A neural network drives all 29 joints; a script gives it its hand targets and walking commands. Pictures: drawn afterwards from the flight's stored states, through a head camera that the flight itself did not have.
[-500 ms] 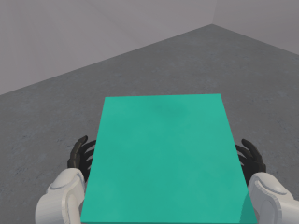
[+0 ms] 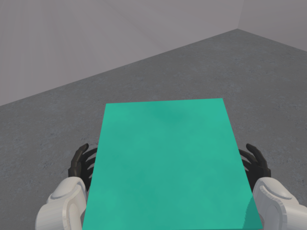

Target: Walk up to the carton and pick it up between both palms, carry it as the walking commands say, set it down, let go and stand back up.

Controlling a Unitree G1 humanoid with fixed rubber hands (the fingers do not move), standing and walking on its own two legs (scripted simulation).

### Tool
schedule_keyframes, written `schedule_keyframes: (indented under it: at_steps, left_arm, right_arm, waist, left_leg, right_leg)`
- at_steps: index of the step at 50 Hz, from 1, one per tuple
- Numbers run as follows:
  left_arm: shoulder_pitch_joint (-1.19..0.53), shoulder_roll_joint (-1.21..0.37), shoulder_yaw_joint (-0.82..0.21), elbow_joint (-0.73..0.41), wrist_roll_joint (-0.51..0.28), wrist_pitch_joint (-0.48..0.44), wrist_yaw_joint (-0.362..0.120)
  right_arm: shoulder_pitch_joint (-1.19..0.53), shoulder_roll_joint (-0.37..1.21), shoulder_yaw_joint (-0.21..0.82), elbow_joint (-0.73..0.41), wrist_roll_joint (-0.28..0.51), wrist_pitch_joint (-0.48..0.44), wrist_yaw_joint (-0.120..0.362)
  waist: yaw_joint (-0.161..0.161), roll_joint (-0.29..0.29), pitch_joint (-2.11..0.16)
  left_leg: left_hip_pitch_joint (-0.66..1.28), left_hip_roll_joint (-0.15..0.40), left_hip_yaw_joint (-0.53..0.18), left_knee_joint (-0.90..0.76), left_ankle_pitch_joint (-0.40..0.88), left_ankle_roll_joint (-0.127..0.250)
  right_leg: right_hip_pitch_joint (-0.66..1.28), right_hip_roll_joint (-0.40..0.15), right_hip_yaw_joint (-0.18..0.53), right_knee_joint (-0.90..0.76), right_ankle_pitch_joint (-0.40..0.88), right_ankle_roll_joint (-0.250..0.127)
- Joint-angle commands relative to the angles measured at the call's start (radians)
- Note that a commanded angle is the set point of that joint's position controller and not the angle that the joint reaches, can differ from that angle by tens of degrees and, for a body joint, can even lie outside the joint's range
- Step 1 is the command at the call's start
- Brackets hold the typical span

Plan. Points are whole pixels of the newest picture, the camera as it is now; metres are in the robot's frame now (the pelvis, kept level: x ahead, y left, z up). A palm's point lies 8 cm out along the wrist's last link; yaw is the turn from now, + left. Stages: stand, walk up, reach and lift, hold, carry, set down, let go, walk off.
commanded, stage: carry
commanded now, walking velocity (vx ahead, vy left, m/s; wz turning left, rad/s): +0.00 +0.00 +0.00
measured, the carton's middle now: (166, 174) +0.27 +0.00 +0.01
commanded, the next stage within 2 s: none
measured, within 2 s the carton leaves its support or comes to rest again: neither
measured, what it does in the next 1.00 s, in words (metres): walks backwards: left foot, then right foot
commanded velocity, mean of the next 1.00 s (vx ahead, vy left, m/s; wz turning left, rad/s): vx -0.15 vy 0.00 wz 0.00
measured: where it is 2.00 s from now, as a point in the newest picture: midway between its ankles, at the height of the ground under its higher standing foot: outside the picture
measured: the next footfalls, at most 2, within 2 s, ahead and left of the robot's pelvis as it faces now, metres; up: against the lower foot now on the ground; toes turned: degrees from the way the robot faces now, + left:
left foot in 0.58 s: +0.00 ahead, +0.13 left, +0.00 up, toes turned +3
right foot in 0.90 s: -0.11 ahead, -0.14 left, +0.00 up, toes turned -4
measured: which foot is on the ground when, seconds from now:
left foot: down 0.00-0.42, up 0.44-0.56, down 0.58-0.96, up 0.98-1.00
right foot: down 0.00-0.62, up 0.64-0.88, down 0.90-1.00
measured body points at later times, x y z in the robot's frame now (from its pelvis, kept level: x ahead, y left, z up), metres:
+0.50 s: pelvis -0.07 +0.00 +0.00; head -0.12 -0.01 +0.44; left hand +0.14 +0.21 +0.10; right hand +0.16 -0.18 +0.08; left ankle +0.01 +0.13 -0.72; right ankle -0.05 -0.12 -0.73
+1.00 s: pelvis -0.16 -0.02 +0.00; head -0.15 -0.04 +0.45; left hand +0.07 +0.19 +0.09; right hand +0.09 -0.20 +0.07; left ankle -0.05 +0.13 -0.72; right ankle -0.15 -0.13 -0.73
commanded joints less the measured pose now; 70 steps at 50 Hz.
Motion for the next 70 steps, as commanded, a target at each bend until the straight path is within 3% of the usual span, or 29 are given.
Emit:
schedule_keyframes:
  at_steps: [1, 4, 9, 16, 19, 22, 26, 28, 29, 31, 35, 38, 39, 43, 44, 45, 47, 48, 49, 54, 58, 59, 61, 62, 63, 64, 66, 68, 70]
  left_arm:
    - [-0.419, -0.575, -0.802, -0.175, -0.271, 0.029, -0.047]
    - [-0.433, -0.535, -0.779, -0.136, -0.257, 0.054, -0.034]
    - [-0.419, -0.561, -0.792, -0.085, -0.259, 0.072, -0.033]
    - [-0.436, -0.600, -0.785, -0.144, -0.290, 0.069, -0.038]
    - [-0.426, -0.609, -0.748, -0.057, -0.283, 0.079, -0.041]
    - [-0.519, -0.600, -0.787, -0.149, -0.292, 0.068, -0.048]
    - [-0.427, -0.544, -0.717, -0.026, -0.241, 0.085, -0.042]
    - [-0.432, -0.563, -0.729, -0.031, -0.235, 0.092, -0.035]
    - [-0.473, -0.591, -0.765, -0.076, -0.259, 0.084, -0.032]
    - [-0.456, -0.634, -0.797, -0.128, -0.285, 0.070, -0.027]
    - [-0.532, -0.751, -0.898, -0.238, -0.361, 0.042, -0.039]
    - [-0.478, -0.782, -0.893, -0.247, -0.365, 0.032, -0.044]
    - [-0.435, -0.761, -0.868, -0.232, -0.357, 0.030, -0.045]
    - [-0.439, -0.761, -0.899, -0.281, -0.365, 0.028, -0.043]
    - [-0.436, -0.750, -0.883, -0.295, -0.355, 0.019, -0.048]
    - [-0.469, -0.742, -0.904, -0.311, -0.361, 0.019, -0.051]
    - [-0.413, -0.697, -0.863, -0.295, -0.339, 0.022, -0.056]
    - [-0.380, -0.697, -0.849, -0.255, -0.325, 0.033, -0.055]
    - [-0.385, -0.674, -0.844, -0.268, -0.313, 0.034, -0.057]
    - [-0.483, -0.666, -0.829, -0.245, -0.317, 0.035, -0.077]
    - [-0.440, -0.622, -0.795, -0.147, -0.283, 0.048, -0.053]
    - [-0.357, -0.605, -0.778, -0.113, -0.270, 0.048, -0.049]
    - [-0.401, -0.599, -0.810, -0.137, -0.279, 0.058, -0.047]
    - [-0.362, -0.605, -0.816, -0.123, -0.275, 0.061, -0.041]
    - [-0.344, -0.639, -0.815, -0.119, -0.281, 0.055, -0.043]
    - [-0.368, -0.637, -0.832, -0.152, -0.288, 0.042, -0.046]
    - [-0.556, -0.753, -0.936, -0.270, -0.354, 0.013, -0.054]
    - [-0.555, -0.790, -0.929, -0.255, -0.365, 0.009, -0.059]
    - [-0.568, -0.808, -0.934, -0.303, -0.382, -0.001, -0.057]
  right_arm:
    - [-0.443, 0.637, 0.875, -0.087, 0.249, -0.018, 0.064]
    - [-0.462, 0.588, 0.844, -0.042, 0.231, 0.005, 0.051]
    - [-0.470, 0.530, 0.803, -0.067, 0.198, 0.005, 0.042]
    - [-0.528, 0.584, 0.839, -0.174, 0.237, 0.002, 0.053]
    - [-0.564, 0.574, 0.839, -0.138, 0.217, 0.008, 0.038]
    - [-0.576, 0.603, 0.835, -0.121, 0.218, 0.000, 0.040]
    - [-0.553, 0.572, 0.809, -0.050, 0.200, 0.020, 0.029]
    - [-0.558, 0.571, 0.792, -0.049, 0.201, 0.021, 0.034]
    - [-0.569, 0.587, 0.795, -0.077, 0.205, 0.014, 0.032]
    - [-0.513, 0.606, 0.809, -0.090, 0.228, 0.003, 0.046]
    - [-0.518, 0.684, 0.819, -0.220, 0.261, -0.032, 0.065]
    - [-0.513, 0.711, 0.848, -0.270, 0.280, -0.042, 0.076]
    - [-0.510, 0.699, 0.858, -0.292, 0.280, -0.042, 0.071]
    - [-0.419, 0.718, 0.857, -0.249, 0.264, -0.039, 0.081]
    - [-0.457, 0.743, 0.893, -0.267, 0.287, -0.045, 0.081]
    - [-0.424, 0.724, 0.874, -0.257, 0.266, -0.045, 0.086]
    - [-0.449, 0.718, 0.910, -0.285, 0.283, -0.038, 0.082]
    - [-0.434, 0.716, 0.904, -0.241, 0.278, -0.025, 0.075]
    - [-0.397, 0.720, 0.904, -0.197, 0.269, -0.011, 0.080]
    - [-0.557, 0.741, 0.927, -0.216, 0.288, -0.022, 0.075]
    - [-0.461, 0.669, 0.872, -0.087, 0.237, 0.008, 0.067]
    - [-0.436, 0.636, 0.867, -0.128, 0.242, 0.002, 0.066]
    - [-0.452, 0.619, 0.835, -0.085, 0.225, 0.003, 0.064]
    - [-0.407, 0.601, 0.817, -0.062, 0.221, 0.000, 0.068]
    - [-0.414, 0.630, 0.835, -0.103, 0.243, -0.013, 0.072]
    - [-0.387, 0.626, 0.841, -0.116, 0.241, -0.016, 0.077]
    - [-0.473, 0.709, 0.855, -0.208, 0.269, -0.053, 0.095]
    - [-0.530, 0.718, 0.876, -0.308, 0.271, -0.059, 0.092]
    - [-0.509, 0.766, 0.878, -0.268, 0.286, -0.063, 0.099]
  waist:
    - [-0.051, -0.104, -0.114]
    - [-0.033, -0.036, -0.198]
    - [-0.030, 0.112, -0.079]
    - [-0.022, 0.020, -0.108]
    - [-0.032, -0.248, -0.056]
    - [-0.039, -0.160, -0.024]
    - [-0.047, -0.209, 0.030]
    - [-0.049, -0.053, 0.010]
    - [-0.032, 0.091, -0.066]
    - [-0.022, 0.212, -0.175]
    - [-0.023, 0.237, -0.224]
    - [-0.025, 0.199, -0.260]
    - [-0.019, 0.095, -0.266]
    - [-0.022, 0.144, -0.325]
    - [-0.022, 0.033, -0.322]
    - [-0.024, 0.063, -0.313]
    - [-0.025, -0.184, -0.269]
    - [-0.027, -0.215, -0.228]
    - [-0.014, -0.279, -0.222]
    - [-0.024, -0.275, -0.101]
    - [-0.037, -0.310, -0.161]
    - [-0.037, -0.275, -0.205]
    - [-0.019, -0.010, -0.248]
    - [-0.019, 0.242, -0.222]
    - [-0.015, 0.248, -0.219]
    - [-0.022, 0.154, -0.202]
    - [-0.037, 0.250, -0.191]
    - [-0.024, 0.115, -0.179]
    - [-0.033, 0.157, -0.231]
  left_leg:
    - [0.165, 0.111, -0.037, -0.183, 0.417, -0.016]
    - [0.238, 0.158, -0.128, -0.147, 0.704, -0.013]
    - [0.155, 0.212, -0.219, -0.336, 0.145, -0.003]
    - [0.038, 0.126, -0.126, -0.363, -0.153, -0.044]
    - [0.098, 0.030, 0.002, -0.045, -0.020, -0.048]
    - [0.182, 0.030, 0.020, 0.153, 0.013, -0.046]
    - [0.167, 0.098, -0.022, 0.016, 0.065, -0.046]
    - [0.140, 0.151, -0.104, -0.187, 0.281, -0.035]
    - [0.168, 0.232, -0.201, -0.225, 0.585, -0.028]
    - [0.295, 0.339, -0.312, -0.263, 0.903, 0.010]
    - [0.294, 0.303, -0.240, -0.298, 0.728, 0.029]
    - [0.315, 0.283, -0.175, -0.287, 0.612, 0.015]
    - [0.281, 0.272, -0.174, -0.262, 0.656, 0.021]
    - [0.289, 0.242, -0.189, -0.274, 0.506, 0.009]
    - [0.261, 0.237, -0.186, -0.252, 0.498, 0.002]
    - [0.230, 0.208, -0.178, -0.254, 0.374, -0.017]
    - [0.042, 0.104, -0.037, -0.047, 0.235, -0.059]
    - [0.003, 0.076, 0.014, 0.034, 0.052, -0.073]
    - [0.000, 0.050, -0.004, 0.205, -0.142, -0.060]
    - [-0.017, 0.052, -0.007, 0.323, -0.118, -0.048]
    - [0.062, 0.078, 0.021, -0.007, -0.032, -0.056]
    - [0.139, 0.094, -0.009, -0.140, 0.068, -0.062]
    - [0.282, 0.211, -0.171, -0.226, 0.594, -0.061]
    - [0.360, 0.359, -0.322, -0.228, 0.980, 0.000]
    - [0.363, 0.415, -0.344, -0.261, 1.113, 0.053]
    - [0.291, 0.435, -0.298, -0.285, 0.942, 0.084]
    - [0.210, 0.363, -0.210, -0.296, 0.740, 0.092]
    - [0.101, 0.306, -0.137, -0.332, 0.388, 0.068]
    - [0.163, 0.282, -0.159, -0.361, 0.206, 0.046]
  right_leg:
    - [0.005, -0.149, 0.031, -0.051, 0.547, -0.026]
    - [0.036, -0.091, 0.060, 0.025, 0.482, 0.019]
    - [-0.086, -0.012, 0.030, -0.044, -0.090, -0.001]
    - [-0.029, -0.029, 0.057, -0.171, -0.176, -0.036]
    - [-0.176, -0.144, 0.173, -0.333, -0.316, -0.070]
    - [-0.325, -0.236, 0.188, -0.378, -0.196, -0.094]
    - [-0.289, -0.214, 0.151, -0.267, 0.016, -0.053]
    - [-0.206, -0.147, 0.091, -0.056, 0.227, -0.010]
    - [-0.162, -0.096, 0.058, 0.058, 0.224, 0.012]
    - [-0.183, -0.030, 0.038, 0.150, -0.038, 0.043]
    - [-0.144, 0.020, 0.046, 0.129, -0.110, 0.015]
    - [-0.127, 0.035, -0.003, 0.109, -0.058, 0.016]
    - [-0.077, 0.038, -0.011, 0.068, 0.007, 0.010]
    - [-0.014, 0.021, -0.001, -0.015, 0.067, 0.008]
    - [0.027, -0.002, 0.015, -0.038, 0.114, -0.001]
    - [0.031, -0.042, 0.063, -0.040, 0.191, -0.001]
    - [0.119, -0.207, 0.216, -0.127, 0.596, -0.050]
    - [0.110, -0.296, 0.249, -0.146, 0.811, -0.095]
    - [0.038, -0.348, 0.290, -0.195, 0.752, -0.146]
    - [-0.055, -0.252, 0.178, -0.181, 0.595, -0.116]
    - [0.075, -0.209, 0.145, -0.055, 0.908, -0.083]
    - [0.051, -0.194, 0.157, -0.010, 0.836, -0.070]
    - [-0.083, -0.112, 0.143, 0.118, 0.418, -0.017]
    - [-0.229, -0.031, 0.059, 0.220, 0.048, 0.013]
    - [-0.270, 0.034, 0.031, 0.311, -0.246, 0.008]
    - [-0.250, 0.036, 0.100, 0.407, -0.265, 0.009]
    - [-0.237, 0.031, 0.101, 0.453, -0.190, -0.004]
    - [-0.199, 0.049, 0.028, 0.410, -0.116, -0.010]
    - [-0.185, 0.049, 0.033, 0.317, -0.086, -0.018]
